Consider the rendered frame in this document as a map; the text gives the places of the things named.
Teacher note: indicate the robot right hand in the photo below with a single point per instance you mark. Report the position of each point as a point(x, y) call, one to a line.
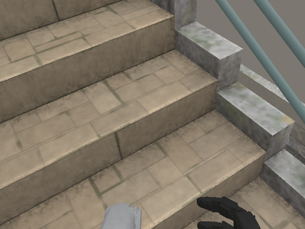
point(228, 209)

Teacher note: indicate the left robot thigh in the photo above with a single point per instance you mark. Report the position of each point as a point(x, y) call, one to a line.
point(122, 216)

